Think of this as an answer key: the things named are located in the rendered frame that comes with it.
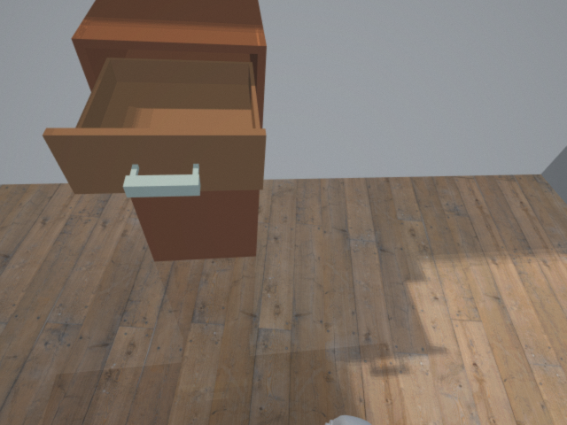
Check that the cabinet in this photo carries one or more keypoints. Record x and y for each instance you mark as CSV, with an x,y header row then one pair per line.
x,y
216,224

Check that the handle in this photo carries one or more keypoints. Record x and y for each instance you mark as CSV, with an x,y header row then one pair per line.
x,y
173,185

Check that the drawer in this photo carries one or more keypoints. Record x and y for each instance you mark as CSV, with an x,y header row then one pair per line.
x,y
165,115

